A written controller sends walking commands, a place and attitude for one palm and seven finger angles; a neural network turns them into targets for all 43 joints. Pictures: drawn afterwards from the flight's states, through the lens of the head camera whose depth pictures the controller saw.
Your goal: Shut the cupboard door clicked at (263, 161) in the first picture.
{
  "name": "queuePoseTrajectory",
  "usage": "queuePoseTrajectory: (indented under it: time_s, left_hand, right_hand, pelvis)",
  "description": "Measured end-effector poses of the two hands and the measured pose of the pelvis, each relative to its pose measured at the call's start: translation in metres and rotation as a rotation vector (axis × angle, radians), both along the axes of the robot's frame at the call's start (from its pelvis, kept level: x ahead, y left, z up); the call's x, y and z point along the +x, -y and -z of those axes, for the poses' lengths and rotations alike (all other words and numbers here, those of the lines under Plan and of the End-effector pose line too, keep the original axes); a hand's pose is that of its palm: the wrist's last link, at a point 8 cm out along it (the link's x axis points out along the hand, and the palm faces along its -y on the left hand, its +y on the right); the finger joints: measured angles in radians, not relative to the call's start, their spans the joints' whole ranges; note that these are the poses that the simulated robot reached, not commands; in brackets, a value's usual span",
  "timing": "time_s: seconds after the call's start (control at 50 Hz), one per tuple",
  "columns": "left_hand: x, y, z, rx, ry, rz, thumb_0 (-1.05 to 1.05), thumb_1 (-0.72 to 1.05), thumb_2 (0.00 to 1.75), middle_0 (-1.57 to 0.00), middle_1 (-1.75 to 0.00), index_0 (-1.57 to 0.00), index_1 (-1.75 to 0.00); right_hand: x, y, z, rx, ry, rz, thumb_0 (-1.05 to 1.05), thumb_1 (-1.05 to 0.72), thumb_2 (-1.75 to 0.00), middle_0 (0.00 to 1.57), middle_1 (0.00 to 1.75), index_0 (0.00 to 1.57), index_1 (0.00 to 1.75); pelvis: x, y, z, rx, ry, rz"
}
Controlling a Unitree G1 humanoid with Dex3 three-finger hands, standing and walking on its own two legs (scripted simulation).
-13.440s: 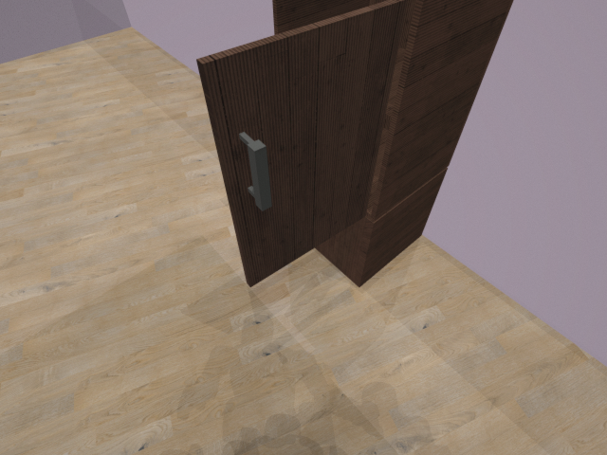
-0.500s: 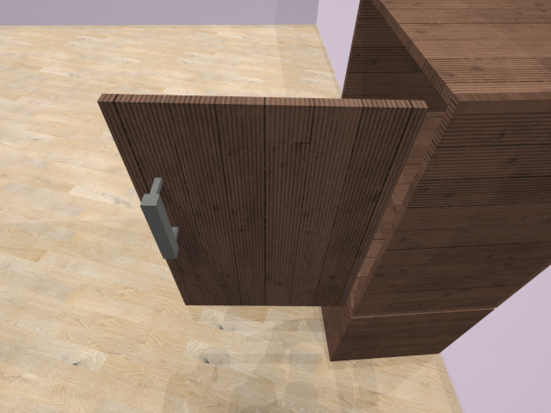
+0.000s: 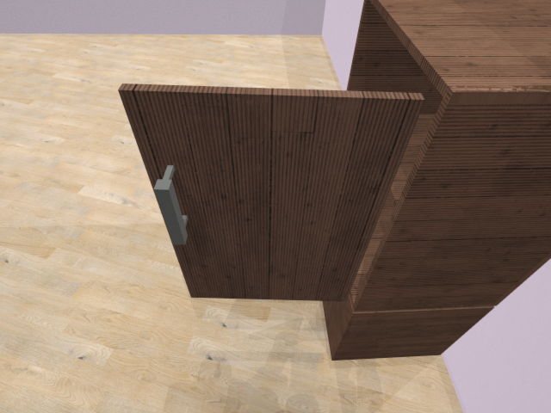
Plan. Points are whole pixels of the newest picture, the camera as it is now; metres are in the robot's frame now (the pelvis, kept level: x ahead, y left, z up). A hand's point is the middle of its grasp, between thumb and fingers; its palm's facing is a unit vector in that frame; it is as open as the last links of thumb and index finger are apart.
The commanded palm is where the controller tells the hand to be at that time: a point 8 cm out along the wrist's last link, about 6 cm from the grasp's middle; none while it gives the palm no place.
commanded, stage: raise the hand and make a fist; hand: left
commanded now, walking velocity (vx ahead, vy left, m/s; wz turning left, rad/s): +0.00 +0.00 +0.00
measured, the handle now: (175, 206) +0.42 +0.21 +0.05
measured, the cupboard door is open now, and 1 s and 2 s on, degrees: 86 86 86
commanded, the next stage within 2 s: none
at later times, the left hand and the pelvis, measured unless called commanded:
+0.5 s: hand out of the picture +0.13 +0.17 -0.07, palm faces +0.04 -1.00 +0.03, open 6.3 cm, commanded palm +0.11 +0.23 -0.04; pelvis -0.05 -0.01 -0.07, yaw +1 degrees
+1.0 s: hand (135, 367) +0.17 +0.20 +0.01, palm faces +0.18 -0.98 -0.07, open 3.9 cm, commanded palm +0.14 +0.24 +0.00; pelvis -0.01 -0.01 -0.07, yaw +2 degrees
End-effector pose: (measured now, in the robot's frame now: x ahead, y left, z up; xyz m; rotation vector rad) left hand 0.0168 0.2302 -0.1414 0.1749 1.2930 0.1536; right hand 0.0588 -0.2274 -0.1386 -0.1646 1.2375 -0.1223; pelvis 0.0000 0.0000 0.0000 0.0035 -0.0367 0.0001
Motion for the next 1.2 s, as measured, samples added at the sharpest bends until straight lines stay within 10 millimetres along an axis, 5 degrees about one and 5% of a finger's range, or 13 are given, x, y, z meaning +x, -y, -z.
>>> queuePoseTrajectory:
  time_s: [0.14, 0.2, 0.28, 0.34, 0.42, 0.52, 0.6, 0.72, 0.82, 0.88, 1.0, 1.2]
  left_hand:
    - [-0.002, -0.011, -0.004, -0.01, 0.036, -0.058, 0.0, 0.9, 0.9, -0.2, -0.3, -0.21, -0.3]
    - [0.053, -0.024, -0.057, 0.034, 0.467, -0.096, 0.01, 0.9, 0.9, -0.21, -0.31, -0.21, -0.3]
    - [0.121, -0.017, -0.133, 0.039, 0.954, -0.056, 0.01, 0.91, 0.9, -0.23, -0.34, -0.24, -0.33]
    - [0.147, -0.004, -0.157, -0.04, 1.227, 0.017, 0.01, 0.91, 0.9, -0.26, -0.38, -0.27, -0.37]
    - [0.136, 0.009, -0.128, -0.174, 1.35, 0.132, 0.0, 0.91, 0.9, -0.32, -0.44, -0.33, -0.44]
    - [0.077, -0.002, -0.067, -0.166, 1.139, 0.056, 0.0, 0.9, 0.9, -0.41, -0.54, -0.42, -0.53]
    - [0.051, -0.017, -0.085, -0.027, 1.189, -0.001, 0.02, 0.9, 0.9, -0.49, -0.62, -0.49, -0.61]
    - [0.092, 0.004, -0.142, -0.042, 1.474, 0.158, 0.02, 0.9, 0.9, -0.59, -0.73, -0.59, -0.73]
    - [0.138, 0.022, -0.122, -0.211, 1.223, 0.25, 0.01, 0.9, 0.9, -0.68, -0.83, -0.69, -0.83]
    - [0.141, 0.012, -0.117, -0.206, 1.109, 0.151, 0.01, 0.9, 0.9, -0.74, -0.89, -0.75, -0.89]
    - [0.126, -0.022, -0.151, -0.01, 1.25, 0.037, 0.02, 0.9, 0.9, -0.85, -1.01, -0.85, -1.01]
    - [0.144, 0.002, -0.143, -0.174, 1.216, 0.2, 0.01, 0.9, 0.9, -1.03, -1.21, -1.04, -1.21]
  right_hand:
    - [-0.024, -0.001, -0.003, -0.03, -0.017, 0.008, 0.01, -0.91, -0.9, 0.2, 0.3, 0.2, 0.3]
    - [-0.017, 0.002, -0.013, -0.073, 0.18, 0.001, 0.01, -0.91, -0.9, 0.2, 0.3, 0.2, 0.3]
    - [0.008, 0.005, -0.023, -0.056, 0.42, -0.028, 0.01, -0.91, -0.9, 0.2, 0.3, 0.2, 0.3]
    - [0.03, 0.008, -0.03, -0.051, 0.557, -0.058, 0.01, -0.91, -0.9, 0.2, 0.3, 0.2, 0.3]
    - [0.055, 0.014, -0.034, -0.068, 0.656, -0.122, 0.01, -0.9, -0.9, 0.2, 0.3, 0.2, 0.3]
    - [0.086, 0.019, -0.03, -0.099, 0.714, -0.203, 0.01, -0.9, -0.9, 0.2, 0.3, 0.2, 0.3]
    - [0.109, 0.009, -0.018, -0.088, 0.748, -0.264, 0.02, -0.9, -0.9, 0.2, 0.3, 0.2, 0.3]
    - [0.121, -0.017, 0.008, 0.001, 0.752, -0.273, 0.02, -0.9, -0.9, 0.2, 0.3, 0.2, 0.3]
    - [0.105, -0.023, 0.015, 0.053, 0.665, -0.152, 0.02, -0.9, -0.9, 0.2, 0.3, 0.21, 0.3]
    - [0.093, -0.015, 0.01, 0.037, 0.608, -0.093, 0.02, -0.9, -0.9, 0.2, 0.3, 0.21, 0.3]
    - [0.086, 0.006, 0.003, -0.035, 0.538, -0.108, 0.02, -0.9, -0.9, 0.2, 0.3, 0.2, 0.3]
    - [0.107, 0.011, -0.009, -0.073, 0.609, -0.115, 0.02, -0.9, -0.9, 0.2, 0.3, 0.2, 0.3]
  pelvis:
    - [-0.009, -0.007, 0.001, -0.009, 0.002, 0.002]
    - [-0.013, -0.008, 0.006, 0.004, 0.001, -0.006]
    - [-0.023, -0.011, 0.014, -0.004, -0.02, -0.043]
    - [-0.036, -0.008, 0.027, 0.0, -0.081, -0.037]
    - [-0.05, 0.002, 0.053, 0.005, -0.152, -0.015]
    - [-0.054, 0.009, 0.079, -0.007, -0.201, -0.028]
    - [-0.052, 0.011, 0.091, -0.034, -0.22, -0.052]
    - [-0.05, 0.012, 0.1, -0.059, -0.234, -0.071]
    - [-0.039, 0.013, 0.088, -0.035, -0.242, -0.049]
    - [-0.027, 0.012, 0.077, -0.024, -0.234, -0.036]
    - [-0.011, 0.011, 0.067, -0.029, -0.233, -0.045]
    - [-0.013, 0.003, 0.066, -0.034, -0.229, -0.044]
